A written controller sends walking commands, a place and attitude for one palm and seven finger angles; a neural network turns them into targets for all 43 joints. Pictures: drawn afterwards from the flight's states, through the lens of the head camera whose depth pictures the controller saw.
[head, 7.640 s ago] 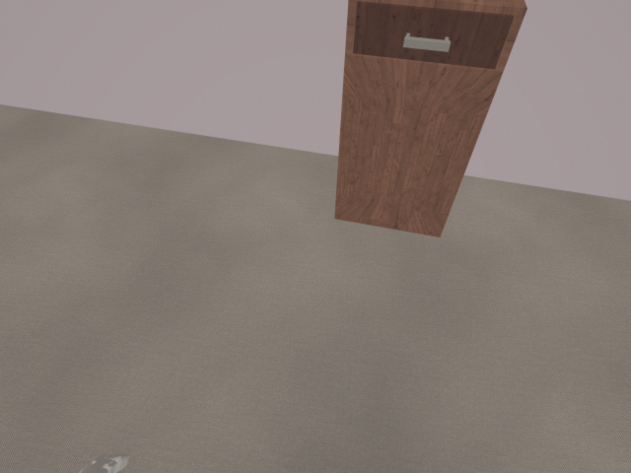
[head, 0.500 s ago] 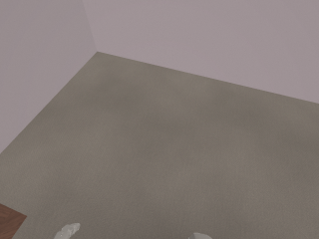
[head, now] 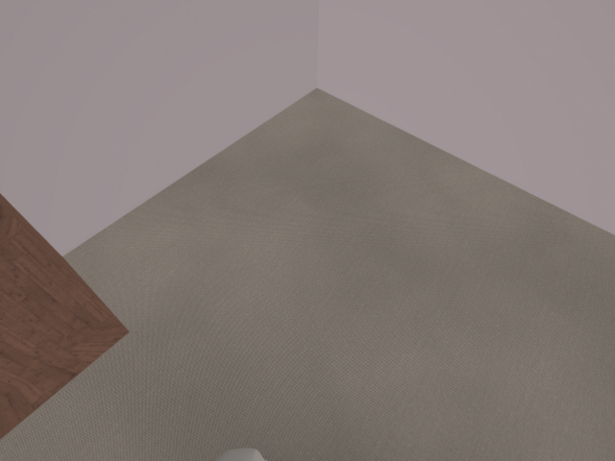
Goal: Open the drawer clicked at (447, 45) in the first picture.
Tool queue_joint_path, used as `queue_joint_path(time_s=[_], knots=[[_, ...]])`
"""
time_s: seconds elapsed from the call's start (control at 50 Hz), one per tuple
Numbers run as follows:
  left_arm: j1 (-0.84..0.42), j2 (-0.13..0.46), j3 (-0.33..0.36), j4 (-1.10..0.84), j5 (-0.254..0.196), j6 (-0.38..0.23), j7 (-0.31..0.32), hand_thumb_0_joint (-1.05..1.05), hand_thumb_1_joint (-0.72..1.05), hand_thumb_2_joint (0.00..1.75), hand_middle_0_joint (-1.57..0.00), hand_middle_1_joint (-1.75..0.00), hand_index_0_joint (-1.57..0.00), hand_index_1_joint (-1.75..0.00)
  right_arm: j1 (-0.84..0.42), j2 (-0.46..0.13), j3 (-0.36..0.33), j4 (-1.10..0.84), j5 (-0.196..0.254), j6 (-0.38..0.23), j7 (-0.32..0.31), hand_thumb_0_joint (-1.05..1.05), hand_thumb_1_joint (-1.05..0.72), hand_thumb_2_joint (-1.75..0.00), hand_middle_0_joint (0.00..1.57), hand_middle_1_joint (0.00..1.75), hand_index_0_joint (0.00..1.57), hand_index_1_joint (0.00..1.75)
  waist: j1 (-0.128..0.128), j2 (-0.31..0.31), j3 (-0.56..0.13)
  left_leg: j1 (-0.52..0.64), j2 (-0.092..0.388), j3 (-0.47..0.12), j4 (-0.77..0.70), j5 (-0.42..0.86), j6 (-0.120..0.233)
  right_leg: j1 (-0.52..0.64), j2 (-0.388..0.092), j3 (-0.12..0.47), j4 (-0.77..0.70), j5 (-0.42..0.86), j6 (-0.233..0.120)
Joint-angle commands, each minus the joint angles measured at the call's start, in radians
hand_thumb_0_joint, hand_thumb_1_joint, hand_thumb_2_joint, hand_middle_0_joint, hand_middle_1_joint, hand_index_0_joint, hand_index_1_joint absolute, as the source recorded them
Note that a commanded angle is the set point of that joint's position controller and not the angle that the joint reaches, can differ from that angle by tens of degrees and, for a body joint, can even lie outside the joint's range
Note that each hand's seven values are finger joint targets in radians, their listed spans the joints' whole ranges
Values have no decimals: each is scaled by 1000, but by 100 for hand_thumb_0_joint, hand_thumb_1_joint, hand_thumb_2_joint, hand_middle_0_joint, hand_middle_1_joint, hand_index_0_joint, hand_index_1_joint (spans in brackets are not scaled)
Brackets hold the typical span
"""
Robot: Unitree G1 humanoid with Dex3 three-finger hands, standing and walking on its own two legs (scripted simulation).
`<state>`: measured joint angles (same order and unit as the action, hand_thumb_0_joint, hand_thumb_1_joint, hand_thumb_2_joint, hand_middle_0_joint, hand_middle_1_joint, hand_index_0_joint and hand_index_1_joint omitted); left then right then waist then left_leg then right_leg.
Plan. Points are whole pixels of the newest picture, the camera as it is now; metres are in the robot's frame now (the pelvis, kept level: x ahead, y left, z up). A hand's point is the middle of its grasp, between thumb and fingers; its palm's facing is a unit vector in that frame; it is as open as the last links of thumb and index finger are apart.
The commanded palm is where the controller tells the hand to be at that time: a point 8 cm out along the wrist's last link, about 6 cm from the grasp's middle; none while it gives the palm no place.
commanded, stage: turn to face it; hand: left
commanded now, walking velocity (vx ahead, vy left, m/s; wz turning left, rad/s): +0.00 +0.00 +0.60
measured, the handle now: out of the picture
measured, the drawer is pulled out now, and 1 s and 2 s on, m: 0.00 0.00 0.00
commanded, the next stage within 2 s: take the last steps up to it in 1.36 s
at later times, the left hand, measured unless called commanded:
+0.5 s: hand out of the picture +0.08 +0.23 -0.14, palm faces +0.27 -0.92 -0.27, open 7.4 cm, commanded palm none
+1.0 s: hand out of the picture -0.14 +0.22 -0.18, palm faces +0.59 -0.76 -0.27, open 7.4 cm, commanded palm none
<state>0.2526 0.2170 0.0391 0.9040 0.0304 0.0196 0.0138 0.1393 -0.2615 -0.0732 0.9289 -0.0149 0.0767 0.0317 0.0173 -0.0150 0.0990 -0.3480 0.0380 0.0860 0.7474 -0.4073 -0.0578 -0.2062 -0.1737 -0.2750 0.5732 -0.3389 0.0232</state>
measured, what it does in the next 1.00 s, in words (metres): steps on the spot, turning left: left foot, then right foot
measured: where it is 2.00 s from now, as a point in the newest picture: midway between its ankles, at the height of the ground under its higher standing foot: outside the picture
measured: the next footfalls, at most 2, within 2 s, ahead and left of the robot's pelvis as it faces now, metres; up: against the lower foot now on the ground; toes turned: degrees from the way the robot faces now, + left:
left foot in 0.04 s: +0.04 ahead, +0.13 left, +0.00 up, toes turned +8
right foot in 0.52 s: +0.08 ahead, -0.12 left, +0.00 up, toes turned +16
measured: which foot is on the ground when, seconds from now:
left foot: up 0.00-0.02, down 0.04-0.52, up 0.54-0.90, down 0.92-1.00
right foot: down 0.00-0.04, up 0.06-0.50, down 0.52-0.92, up 0.94-1.00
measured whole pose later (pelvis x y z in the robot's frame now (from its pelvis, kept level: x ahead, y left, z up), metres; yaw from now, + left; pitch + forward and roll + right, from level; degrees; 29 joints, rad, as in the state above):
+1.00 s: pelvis -0.04 +0.01 -0.01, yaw +35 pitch +0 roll +0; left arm 0.25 0.29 0.07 0.93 0.02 0.07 0.02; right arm 0.15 -0.24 -0.06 0.90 -0.02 0.03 0.02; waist 0.02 -0.05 0.08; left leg -0.30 0.01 0.05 0.64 -0.33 0.02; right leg -0.41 -0.16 -0.10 0.99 -0.54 0.08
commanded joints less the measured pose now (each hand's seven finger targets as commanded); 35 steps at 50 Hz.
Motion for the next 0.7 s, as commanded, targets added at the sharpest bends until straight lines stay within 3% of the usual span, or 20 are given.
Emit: queue_joint_path(time_s=[0.0, 0.02, 0.04, 0.06, 0.08, 0.12, 0.16, 0.24, 0.32, 0.38, 0.44, 0.46, 0.48, 0.5, 0.52, 0.54, 0.58, 0.6, 0.64, 0.68], knots=[[19, 189, 68, -69, -18, -2, 6, 0, 90, 90, -20, -30, -20, -30, 105, -172, -33, -72, -6, -60, -4, 0, -90, -90, 20, 30, 20, 30, -68, 58, -226, 340, 111, -137, -358, 383, 86, -117, -118, 59, 235, 289, 1], [-10, 116, 46, -117, -22, -2, -3, 0, 90, 90, -20, -30, -20, -30, 168, -282, -59, -65, -5, -63, -11, 0, -90, -90, 20, 30, 20, 30, -100, 350, -225, 442, 374, -473, -375, 819, 231, -393, 20, 77, 459, -329, 75], [-88, 140, 38, -142, -9, 10, 8, 0, 90, 90, -20, -30, -20, -30, 227, -284, -55, -37, 2, -57, -18, 0, -90, -90, 20, 30, 20, 30, -123, 234, -227, 395, 403, -455, -355, 817, 283, -393, 27, 194, 555, -356, 61], [-102, 115, 43, -130, -14, 9, 13, 0, 90, 90, -20, -30, -20, -30, 200, -259, -51, -39, -1, -62, -33, 0, -90, -90, 20, 30, 20, 30, -108, 264, -226, 388, 358, -441, -343, 806, 282, -431, 29, 233, 597, -306, 63], [-121, 129, 47, -116, -17, 8, 10, 0, 90, 90, -20, -30, -20, -30, 144, -230, -43, -56, -4, -62, -40, 0, -90, -90, 20, 30, 20, 30, -99, 251, -166, 309, 312, -399, -358, 743, 268, -425, 27, 252, 624, -236, 67], [-84, 135, 51, -87, -16, 10, 0, 0, 90, 90, -20, -30, -20, -30, 47, -178, -22, -84, -6, -66, -40, 0, -90, -90, 20, 30, 20, 30, -44, 171, -124, 224, 220, -307, -375, 685, 220, -364, 37, 258, 611, -113, 70], [-56, 135, 50, -77, -16, 12, -3, 0, 90, 90, -20, -30, -20, -30, 24, -176, -23, -95, -4, -69, -38, 0, -90, -90, 20, 30, 20, 30, -30, 151, -142, 200, 193, -288, -391, 620, 213, -318, 50, 260, 563, -79, 74], [-91, 131, 47, -96, -16, 14, 0, 0, 90, 90, -20, -30, -20, -30, 49, -182, -32, -88, -4, -64, -35, 0, -90, -90, 20, 30, 20, 30, -43, 133, -133, 206, 188, -361, -414, 507, 229, -312, 76, 265, 454, -75, 79], [-138, 115, 43, -127, -20, 8, 5, 0, 90, 90, -20, -30, -20, -30, 81, -183, -43, -82, -9, -58, -33, 0, -90, -90, 20, 30, 20, 30, -62, 159, -151, 225, 179, -431, -389, 521, 239, -287, 107, 274, 340, -103, 74], [-124, 108, 38, -134, -24, 2, 8, 0, 90, 90, -20, -30, -20, -30, 62, -184, -49, -89, -11, -52, -32, 0, -90, -90, 20, 30, 20, 30, -50, 183, -155, 168, 156, -466, -362, 557, 229, -180, 141, 265, 203, -104, 62], [-42, 124, 44, -122, -28, -11, 12, 0, 90, 90, -20, -30, -20, -30, 33, -173, -54, -101, -5, -47, -29, 0, -90, -90, 20, 30, 20, 30, -7, 165, -171, 60, 106, -481, -294, 526, 186, 12, 164, 252, -47, 44, 49], [3, 150, 51, -112, -26, -18, 17, 0, 90, 90, -20, -30, -20, -30, 31, -150, -50, -108, 1, -48, -27, 0, -90, -90, 20, 30, 20, 30, 17, 104, -188, -23, 63, -456, -235, 416, 142, 134, 117, 285, -193, 113, 38], [30, 233, 68, -113, -9, -28, 25, 0, 90, 90, -20, -30, -20, -30, 53, -79, -41, -123, 10, -48, -20, 0, -90, -90, 20, 30, 20, 30, 24, -134, -200, -219, -55, -306, -41, 120, 63, 275, -122, 518, -313, 81, -34], [4, 281, 67, -128, -5, -23, 24, 0, 90, 90, -20, -30, -20, -30, 54, -69, -39, -143, 1, -48, -21, 0, -90, -90, 20, 30, 20, 30, 19, -251, -171, -282, -128, -169, 180, -172, 15, 183, -326, 661, -332, 151, -147], [-26, 247, 69, -136, -12, -26, 28, 0, 90, 90, -20, -30, -20, -30, 44, -110, -49, -130, -11, -36, -20, 0, -90, -90, 20, 30, 20, 30, 14, -258, -150, -249, -67, -208, 318, -163, 25, 67, -308, 627, -338, 121, -177], [-80, 219, 63, -144, -12, -19, 30, 0, 90, 90, -20, -30, -20, -30, 40, -109, -54, -119, -7, -27, -17, 0, -90, -90, 20, 30, 20, 30, -14, -197, -105, -236, -52, -192, 407, -117, 24, 3, -268, 582, -335, 84, -176], [-149, 167, 42, -150, -10, -23, 24, 0, 90, 90, -20, -30, -20, -30, 70, -86, -45, -81, -11, -16, -1, 0, -90, -90, 20, 30, 20, 30, -55, -126, -47, -217, -26, -145, 485, 6, 6, -49, -159, 378, -288, 153, -136], [-147, 162, 41, -150, -7, -24, 23, 0, 90, 90, -20, -30, -20, -30, 89, -76, -42, -72, -10, -13, 3, 0, -90, -90, 20, 30, 20, 30, -57, -156, -50, -209, -24, -123, 486, 29, -2, -47, -140, 320, -282, 164, -120], [-115, 164, 43, -134, -5, -24, 25, 0, 90, 90, -20, -30, -20, -30, 73, -71, -39, -76, -6, -12, 6, 0, -90, -90, 20, 30, 20, 30, -41, -177, -52, -200, -14, -96, 416, 23, -14, -13, -144, 284, -282, 181, -121], [-53, 185, 47, -112, -2, -21, 22, 0, 90, 90, -20, -30, -20, -30, 18, -64, -33, -83, -6, -11, 7, 0, -90, -90, 20, 30, 20, 30, -5, -194, -49, -183, -13, -63, 320, -6, -20, 20, -152, 264, -269, 226, -127]])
